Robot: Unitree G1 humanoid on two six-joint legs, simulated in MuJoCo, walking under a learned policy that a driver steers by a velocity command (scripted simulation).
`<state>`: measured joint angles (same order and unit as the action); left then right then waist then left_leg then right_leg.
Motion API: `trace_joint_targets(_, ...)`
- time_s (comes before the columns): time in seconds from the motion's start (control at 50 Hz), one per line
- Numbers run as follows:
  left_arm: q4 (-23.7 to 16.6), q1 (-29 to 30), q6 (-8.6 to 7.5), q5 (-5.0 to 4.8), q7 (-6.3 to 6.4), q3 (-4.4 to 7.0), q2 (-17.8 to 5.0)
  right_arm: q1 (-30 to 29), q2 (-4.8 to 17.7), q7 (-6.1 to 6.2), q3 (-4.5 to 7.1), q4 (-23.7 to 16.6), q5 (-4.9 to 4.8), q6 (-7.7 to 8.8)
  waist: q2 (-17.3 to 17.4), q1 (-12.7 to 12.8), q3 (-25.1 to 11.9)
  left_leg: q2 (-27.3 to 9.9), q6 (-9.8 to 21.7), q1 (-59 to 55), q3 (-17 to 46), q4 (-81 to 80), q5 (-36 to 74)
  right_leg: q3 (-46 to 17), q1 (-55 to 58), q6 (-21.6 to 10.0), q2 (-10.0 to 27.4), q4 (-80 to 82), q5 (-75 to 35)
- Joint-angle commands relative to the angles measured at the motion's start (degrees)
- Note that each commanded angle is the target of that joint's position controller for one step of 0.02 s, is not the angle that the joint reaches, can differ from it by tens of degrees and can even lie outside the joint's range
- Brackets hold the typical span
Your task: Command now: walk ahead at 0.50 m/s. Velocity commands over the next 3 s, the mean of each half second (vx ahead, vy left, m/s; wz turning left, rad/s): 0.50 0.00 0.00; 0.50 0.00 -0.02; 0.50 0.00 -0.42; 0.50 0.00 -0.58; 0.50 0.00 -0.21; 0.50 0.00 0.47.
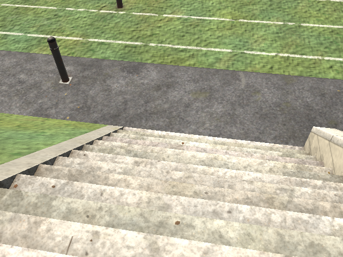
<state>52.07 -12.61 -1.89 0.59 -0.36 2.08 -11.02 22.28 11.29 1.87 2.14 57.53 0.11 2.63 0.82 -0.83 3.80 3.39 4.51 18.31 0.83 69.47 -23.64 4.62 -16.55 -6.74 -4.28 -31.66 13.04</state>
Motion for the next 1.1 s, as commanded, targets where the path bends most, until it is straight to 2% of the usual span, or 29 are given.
trace_joint_targets(0.02,-1.5,-5.1,-1.57,0.41,0.25,0.55,-4.0,2.4,4.9,0.12,1.83,-3.1,0.08,-1.35,-3.2,-0.4,1.6,-5.0,-1.6,10.3,4.4,-2.8,3.1,-18.4,3.3,-7.8,17.3,19.7,-15.2)
trace_joint_targets(0.08,0.6,-11.2,-3.70,-0.55,0.33,0.81,-6.6,0.0,3.8,-0.15,2.13,-4.3,0.66,-3.54,-3.5,-1.5,-0.4,-5.1,-2.3,10.6,2.8,-9.4,8.9,-14.0,5.7,-5.9,15.1,19.3,-27.1)
trace_joint_targets(0.14,1.6,-15.6,-2.19,-0.45,0.94,0.54,-7.7,-4.3,3.5,-1.58,2.00,-5.5,1.24,-4.23,-3.7,-0.5,-1.8,-5.7,-2.7,15.7,2.1,-12.6,14.6,-12.1,10.6,-3.6,15.0,17.9,-36.8)
trace_joint_targets(0.22,1.1,-19.0,-1.48,0.67,1.11,0.45,-8.8,-5.0,5.8,-1.53,2.60,-5.2,1.08,-5.95,-4.6,0.4,-2.6,-6.2,-1.8,21.7,2.0,-6.8,23.7,-12.8,13.0,-4.5,15.2,14.4,-29.1)
trace_joint_targets(0.26,0.9,-20.4,-1.69,0.31,1.08,0.23,-8.2,-8.6,6.6,-1.23,3.06,-6.2,1.58,-6.17,-3.3,1.3,-0.4,-5.7,-1.6,25.8,2.6,-5.8,23.4,-14.5,13.2,-5.3,15.5,12.4,-25.9)
trace_joint_targets(0.4,1.5,-24.9,-0.91,0.97,1.98,0.82,-9.6,-13.9,6.6,-1.73,2.70,-7.2,2.63,-4.33,-5.6,3.4,2.1,-5.0,-1.2,27.5,-1.6,-7.6,20.4,-14.3,14.7,-6.7,17.0,2.7,-30.5)
trace_joint_targets(0.44,3.9,-32.6,-1.58,0.98,3.59,1.38,-9.6,-26.9,7.6,-1.28,3.17,-12.4,2.04,-2.92,-6.0,9.4,5.1,-6.1,-1.7,48.7,6.5,-13.8,23.0,-20.8,30.8,-6.6,18.8,-0.9,-13.2)
trace_joint_targets(0.5,4.2,-32.8,-2.29,1.41,4.09,1.60,-8.4,-27.9,7.1,-1.54,3.06,-13.8,1.82,-1.23,-6.2,9.8,6.1,-5.9,-2.3,52.1,9.0,-19.9,25.2,-22.8,30.6,-7.3,19.6,-3.7,-14.0)
trace_joint_targets(0.52,2.1,-24.7,-3.01,1.14,4.38,1.09,-7.6,-26.8,7.7,-2.58,2.81,-15.2,1.11,-0.66,-1.5,5.4,6.6,-7.3,-2.8,36.2,4.4,-32.8,42.2,-16.0,14.3,-4.5,15.5,-3.3,-3.4)
trace_joint_targets(0.54,1.3,-18.2,-3.52,-0.21,3.86,-0.14,-5.1,-23.1,3.4,-4.09,1.77,-14.5,1.00,-0.58,-1.0,2.9,3.6,-6.8,-1.4,10.9,-0.4,-35.8,58.4,-10.3,-5.6,-2.1,11.6,-3.3,5.5)
trace_joint_targets(0.56,1.2,-16.1,-4.36,-1.03,3.58,-0.10,-5.6,-18.6,1.8,-5.24,1.32,-13.1,0.60,-1.08,-1.4,2.3,1.5,-5.3,-1.3,-3.2,-2.1,-33.9,66.6,-8.3,-15.1,-1.5,10.6,-4.0,11.1)
trace_joint_targets(0.58,1.0,-14.1,-5.14,-1.02,3.87,0.48,-7.5,-13.2,2.9,-5.80,1.69,-11.0,0.23,-1.81,-2.1,0.6,0.6,-5.8,-1.2,-9.2,-0.5,-31.9,69.6,-6.9,-18.0,-0.8,10.9,-8.6,13.8)
trace_joint_targets(0.62,1.1,-14.4,-5.41,0.34,3.10,0.40,-7.3,-2.2,5.4,-3.83,2.19,-6.6,0.80,-3.05,-1.2,-2.2,-2.8,-2.8,-1.2,-16.6,-5.9,-31.1,64.5,-4.0,-12.7,1.0,9.7,-25.6,3.8)
trace_joint_targets(0.64,1.2,-13.6,-5.01,0.82,2.59,0.69,-9.3,8.4,7.4,-2.33,3.07,-3.1,1.69,-3.04,0.0,-7.1,-6.2,-1.6,-0.9,-21.5,-8.3,-35.2,61.8,-2.7,-7.3,1.9,8.7,-40.3,-10.6)
trace_joint_targets(0.66,2.5,-12.9,-3.42,-0.23,2.80,2.14,-11.2,15.6,9.2,-1.32,3.89,-1.0,1.99,-3.18,-1.4,-11.6,-6.7,-6.4,-0.3,-25.3,-2.6,-51.1,59.0,-3.5,-5.1,2.3,6.9,-57.0,-19.9)
trace_joint_targets(0.68,2.1,-10.1,-0.92,0.11,4.33,2.88,-11.0,13.8,11.2,-1.27,4.90,-2.3,3.11,-2.07,7.3,-14.3,0.4,-12.0,5.5,-22.9,2.8,-66.9,59.5,-2.8,-10.4,2.4,-2.9,-89.0,14.2)
trace_joint_targets(0.7,0.0,-10.4,-0.16,0.58,4.48,1.49,-4.7,11.9,12.5,-2.13,3.02,-3.3,2.82,-1.30,9.2,-9.2,-0.3,-16.0,1.8,-29.5,2.7,-46.1,78.5,-8.7,-26.2,1.2,-7.5,-99.8,41.4)
trace_joint_targets(0.72,-1.9,-26.4,-1.12,-1.99,3.89,0.76,-1.7,12.1,13.0,-3.09,1.72,-2.0,2.16,-0.46,11.5,3.6,-9.3,-26.3,2.9,-42.7,10.6,-26.8,105.8,-14.5,-37.3,1.4,-3.3,-89.4,35.9)
trace_joint_targets(0.74,1.2,-28.3,-0.46,-0.60,4.08,0.44,-3.2,12.8,10.8,-3.98,1.95,-1.2,-0.02,-0.69,6.9,2.7,-11.2,-26.2,4.1,-37.3,12.4,-30.2,90.2,-11.7,-38.6,2.3,0.3,-86.1,29.0)
trace_joint_targets(0.76,2.5,-24.4,0.51,1.69,3.68,0.70,-4.5,11.0,11.7,-4.57,2.28,-2.2,-1.11,0.40,6.0,2.1,-5.7,-23.6,7.2,-23.3,11.9,-35.3,61.6,-11.9,-37.9,1.9,2.3,-81.7,20.2)
trace_joint_targets(0.78,1.7,-22.3,1.55,3.37,3.44,0.69,-5.4,8.8,14.4,-4.04,3.08,-2.2,-0.96,1.15,11.1,3.3,-8.1,-27.0,14.1,-16.7,22.0,-37.7,36.1,-10.8,-39.4,2.7,3.8,-84.4,20.3)
trace_joint_targets(0.8,-0.1,-12.8,1.91,3.89,3.15,1.36,-7.3,8.7,10.4,-3.92,1.46,-1.7,0.11,2.39,4.2,1.7,-2.4,-25.3,12.0,-7.8,22.3,-39.4,25.6,-16.5,-42.6,3.6,5.2,-69.4,6.8)
trace_joint_targets(0.84,-0.3,-7.6,2.79,1.68,2.21,1.41,-5.7,5.6,6.2,-2.61,-0.80,-2.0,1.56,2.89,-0.1,4.6,5.6,-22.5,9.9,14.9,17.0,-40.6,26.5,-15.4,-31.2,7.6,4.3,-48.9,-6.2)
trace_joint_targets(0.88,3.0,-10.9,4.06,2.49,1.78,1.32,-4.0,8.4,9.7,-2.08,-0.31,-0.9,1.28,2.73,3.9,5.3,1.7,-19.6,8.9,16.8,17.0,-38.1,30.1,-12.0,-23.7,7.9,3.3,-48.7,-12.6)
trace_joint_targets(0.9,2.2,-10.3,4.15,2.02,1.53,1.77,-4.5,7.9,9.8,-2.30,-0.07,-1.3,1.00,2.98,4.2,6.0,0.9,-17.5,7.5,15.7,15.4,-35.9,23.4,-12.1,-25.4,6.8,2.5,-44.7,-20.5)
trace_joint_targets(0.92,1.1,-6.0,3.70,2.02,1.00,2.01,-4.9,8.3,6.9,-1.91,-0.75,-0.1,-0.18,3.47,5.5,4.8,1.7,-16.0,5.8,11.2,16.0,-31.8,12.8,-15.8,-30.9,5.3,3.0,-40.4,-26.8)
trace_joint_targets(0.94,-0.4,-3.6,3.27,1.58,0.48,2.19,-5.6,6.7,6.5,-1.63,-0.90,-0.8,-0.66,4.03,2.6,4.9,2.9,-14.0,4.9,14.1,13.1,-31.9,4.1,-15.3,-28.7,4.7,2.2,-30.6,-34.1)
trace_joint_targets(1.0,-3.4,3.7,2.79,1.61,-0.11,1.57,-4.2,5.6,7.2,-0.82,-0.93,-2.2,-0.35,3.88,3.9,2.2,2.3,-13.6,5.1,15.9,11.1,-29.1,-11.5,-12.7,-20.8,5.1,0.4,-22.2,-44.3)
trace_joint_targets(1.1,-6.9,12.4,1.11,0.25,-0.90,0.83,-2.7,11.0,5.9,-0.03,-0.80,-1.6,1.98,1.76,5.0,-6.1,8.2,-14.4,5.6,9.6,5.7,-20.1,-0.4,-5.6,-16.2,3.3,1.7,-6.4,-38.7)
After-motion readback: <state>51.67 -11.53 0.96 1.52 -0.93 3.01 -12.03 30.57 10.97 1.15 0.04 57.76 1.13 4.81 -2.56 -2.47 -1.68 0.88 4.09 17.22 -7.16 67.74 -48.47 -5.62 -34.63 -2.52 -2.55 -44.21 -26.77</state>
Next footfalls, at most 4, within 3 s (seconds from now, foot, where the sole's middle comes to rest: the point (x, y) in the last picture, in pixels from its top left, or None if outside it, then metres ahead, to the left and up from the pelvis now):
0.68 left None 0.42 0.19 -0.97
1.22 right None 0.63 0.02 -1.18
1.72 left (158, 227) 0.89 0.13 -1.38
2.28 right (211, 216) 1.05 -0.21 -1.59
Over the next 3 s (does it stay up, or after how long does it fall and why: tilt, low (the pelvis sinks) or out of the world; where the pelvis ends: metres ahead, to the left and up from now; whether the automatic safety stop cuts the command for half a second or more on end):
stays up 1.26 -0.18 -1.05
